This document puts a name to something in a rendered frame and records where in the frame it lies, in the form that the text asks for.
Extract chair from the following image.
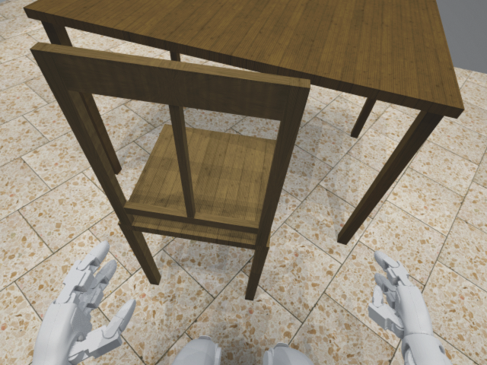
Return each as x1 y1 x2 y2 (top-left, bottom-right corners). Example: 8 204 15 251
30 42 310 301

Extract table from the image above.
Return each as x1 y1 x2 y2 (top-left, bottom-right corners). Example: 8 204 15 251
23 0 465 245

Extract left robot hand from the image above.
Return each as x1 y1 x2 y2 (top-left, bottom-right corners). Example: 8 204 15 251
32 240 136 365

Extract robot right shin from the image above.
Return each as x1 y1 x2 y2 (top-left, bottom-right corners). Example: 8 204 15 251
273 342 289 349

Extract right robot forearm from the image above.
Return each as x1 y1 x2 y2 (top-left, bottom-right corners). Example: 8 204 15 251
401 333 453 365

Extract robot left thigh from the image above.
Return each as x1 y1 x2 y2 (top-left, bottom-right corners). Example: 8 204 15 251
171 338 221 365

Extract right robot hand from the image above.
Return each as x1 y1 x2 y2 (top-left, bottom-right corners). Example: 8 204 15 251
368 250 434 341

